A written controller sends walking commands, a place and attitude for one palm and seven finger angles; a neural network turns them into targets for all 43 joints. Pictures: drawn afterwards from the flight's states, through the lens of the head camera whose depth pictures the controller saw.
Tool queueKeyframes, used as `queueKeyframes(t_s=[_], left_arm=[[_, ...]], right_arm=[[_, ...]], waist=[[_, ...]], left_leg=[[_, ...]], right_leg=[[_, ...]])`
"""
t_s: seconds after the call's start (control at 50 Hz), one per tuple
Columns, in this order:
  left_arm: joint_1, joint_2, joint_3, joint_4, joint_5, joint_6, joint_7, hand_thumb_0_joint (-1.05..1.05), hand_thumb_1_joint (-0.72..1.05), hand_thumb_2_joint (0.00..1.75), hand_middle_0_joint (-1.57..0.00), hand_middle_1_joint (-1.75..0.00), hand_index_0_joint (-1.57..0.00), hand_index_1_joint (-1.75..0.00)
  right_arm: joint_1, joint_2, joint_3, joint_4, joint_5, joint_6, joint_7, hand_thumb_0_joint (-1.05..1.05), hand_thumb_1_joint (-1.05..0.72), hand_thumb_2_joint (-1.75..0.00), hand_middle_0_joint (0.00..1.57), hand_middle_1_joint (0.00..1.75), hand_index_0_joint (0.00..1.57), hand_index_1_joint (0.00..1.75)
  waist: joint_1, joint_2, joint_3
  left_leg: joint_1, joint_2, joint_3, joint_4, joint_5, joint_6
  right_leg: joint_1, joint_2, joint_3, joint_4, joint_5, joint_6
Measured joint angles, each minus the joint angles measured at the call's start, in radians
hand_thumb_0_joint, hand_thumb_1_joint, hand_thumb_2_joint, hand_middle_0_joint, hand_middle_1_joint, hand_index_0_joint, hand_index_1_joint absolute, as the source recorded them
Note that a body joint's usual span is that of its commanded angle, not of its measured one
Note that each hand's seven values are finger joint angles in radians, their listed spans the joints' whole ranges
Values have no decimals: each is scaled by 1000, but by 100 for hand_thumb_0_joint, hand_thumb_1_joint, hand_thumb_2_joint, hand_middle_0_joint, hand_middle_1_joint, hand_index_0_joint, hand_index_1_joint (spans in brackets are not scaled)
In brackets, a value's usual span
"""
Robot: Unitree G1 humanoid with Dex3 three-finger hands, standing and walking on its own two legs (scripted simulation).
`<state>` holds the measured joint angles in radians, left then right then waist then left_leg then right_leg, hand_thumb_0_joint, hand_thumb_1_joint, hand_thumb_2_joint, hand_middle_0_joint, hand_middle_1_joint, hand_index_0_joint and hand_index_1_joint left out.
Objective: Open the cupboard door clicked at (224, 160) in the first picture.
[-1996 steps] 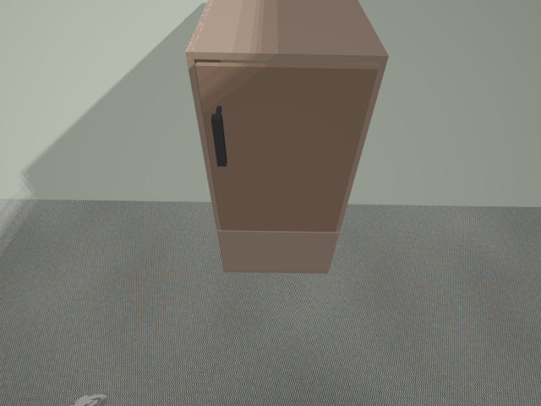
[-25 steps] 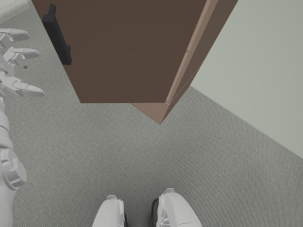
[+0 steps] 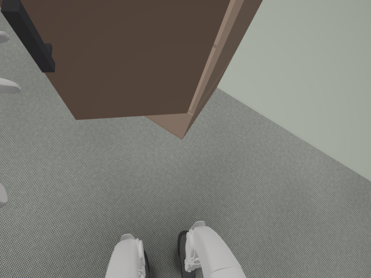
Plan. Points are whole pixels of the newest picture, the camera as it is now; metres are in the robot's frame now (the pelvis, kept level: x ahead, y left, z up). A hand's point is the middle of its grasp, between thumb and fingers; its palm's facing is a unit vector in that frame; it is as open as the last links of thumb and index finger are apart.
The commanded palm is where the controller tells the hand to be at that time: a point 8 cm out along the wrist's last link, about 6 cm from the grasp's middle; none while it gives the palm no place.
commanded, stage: move the hooked fingers beside the handle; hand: left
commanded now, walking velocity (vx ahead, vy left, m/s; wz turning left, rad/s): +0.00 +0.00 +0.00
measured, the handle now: (33, 32) +0.58 +0.23 +0.07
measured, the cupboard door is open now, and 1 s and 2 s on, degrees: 40 40 40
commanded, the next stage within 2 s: slide the fingers in behind the handle in 0.62 s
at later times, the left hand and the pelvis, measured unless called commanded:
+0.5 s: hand out of the picture +0.51 +0.29 +0.07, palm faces +0.04 -1.00 -0.01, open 14.0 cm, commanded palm +0.50 +0.32 +0.07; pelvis +0.01 +0.00 +0.01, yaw +1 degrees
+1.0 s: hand (5, 62) +0.51 +0.26 +0.07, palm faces +0.02 -1.00 -0.01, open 14.0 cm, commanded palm +0.49 +0.29 +0.07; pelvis +0.00 +0.00 +0.00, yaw +1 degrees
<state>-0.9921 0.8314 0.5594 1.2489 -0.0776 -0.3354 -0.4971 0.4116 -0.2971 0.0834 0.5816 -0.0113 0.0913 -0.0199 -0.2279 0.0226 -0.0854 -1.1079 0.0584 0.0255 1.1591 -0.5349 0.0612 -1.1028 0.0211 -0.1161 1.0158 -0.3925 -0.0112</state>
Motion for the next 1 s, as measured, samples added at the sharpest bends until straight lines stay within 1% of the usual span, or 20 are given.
queueKeyframes(t_s=[0.08,0.14,0.24,0.36,0.42,0.48,0.56,0.72,0.86,0.92,1.0], left_arm=[[35,-22,6,-22,2,7,2,-1,-50,30,-30,-120,-30,-120],[59,-37,17,-42,-1,-3,10,-2,-50,30,-30,-120,-30,-120],[59,-49,-5,-50,-4,-11,16,-2,-50,30,-30,-120,-30,-120],[64,-83,-46,-56,-26,-13,14,-2,-50,30,-30,-120,-30,-120],[59,-87,-45,-35,-18,-10,22,-1,-50,30,-30,-120,-30,-120],[71,-85,-35,-37,-10,-21,31,-1,-50,30,-30,-120,-30,-120],[68,-72,-21,-28,-9,-35,28,-1,-50,30,-30,-120,-30,-120],[62,-64,-30,-36,-21,-31,10,-2,-50,30,-30,-120,-30,-120],[58,-109,-71,-56,-36,-29,27,-2,-50,30,-30,-120,-30,-120],[49,-124,-81,-44,-25,-23,49,-1,-50,30,-30,-120,-30,-120],[48,-142,-82,-47,-9,-34,83,-1,-50,30,-30,-120,-30,-120]], right_arm=[[3,3,-2,-4,1,7,7,0,-90,-89,21,30,20,30],[1,8,-5,-4,0,6,10,0,-90,-89,21,30,20,30],[-11,11,-7,2,1,6,11,0,-90,-89,21,30,20,30],[-22,12,-11,7,3,13,11,0,-90,-89,21,30,20,30],[-29,10,-8,1,2,12,9,0,-90,-89,21,30,20,30],[-34,10,-11,-7,0,7,9,0,-90,-89,21,30,20,30],[-38,10,-8,-10,1,2,8,0,-90,-89,21,30,20,30],[-29,8,-6,3,5,5,5,0,-90,-89,21,30,20,30],[-17,13,-11,24,4,10,8,0,-90,-89,21,30,20,30],[-18,14,-8,24,3,9,8,0,-90,-89,21,30,20,30],[-19,16,-11,19,-2,3,9,0,-90,-89,21,30,20,30]], waist=[[8,0,0],[13,-3,-4],[20,-5,-4],[34,-5,-11],[30,-5,-14],[26,-5,-14],[23,-7,-9],[29,-5,-4],[39,-1,-10],[33,-2,-10],[24,-1,-11]], left_leg=[[12,0,1,-9,-1,1],[21,1,1,-13,-2,1],[33,-2,-8,-15,-4,1],[56,-8,-12,-30,1,2],[59,-10,-12,-30,1,3],[57,-8,-9,-25,-2,3],[51,-6,-7,-14,-5,3],[38,-8,-11,-4,-2,3],[44,-13,-15,-14,7,1],[46,-15,-15,-17,10,1],[46,-13,-11,-17,10,0]], right_leg=[[12,1,2,-10,1,2],[22,3,2,-16,0,3],[41,1,-7,-23,-3,3],[66,-4,-9,-38,-1,6],[68,-6,-9,-36,-2,6],[65,-4,-6,-30,-3,6],[57,-2,-4,-19,-5,5],[46,-4,-8,-11,-3,4],[54,-9,-11,-20,2,4],[56,-10,-11,-20,3,3],[53,-9,-7,-16,3,1]])
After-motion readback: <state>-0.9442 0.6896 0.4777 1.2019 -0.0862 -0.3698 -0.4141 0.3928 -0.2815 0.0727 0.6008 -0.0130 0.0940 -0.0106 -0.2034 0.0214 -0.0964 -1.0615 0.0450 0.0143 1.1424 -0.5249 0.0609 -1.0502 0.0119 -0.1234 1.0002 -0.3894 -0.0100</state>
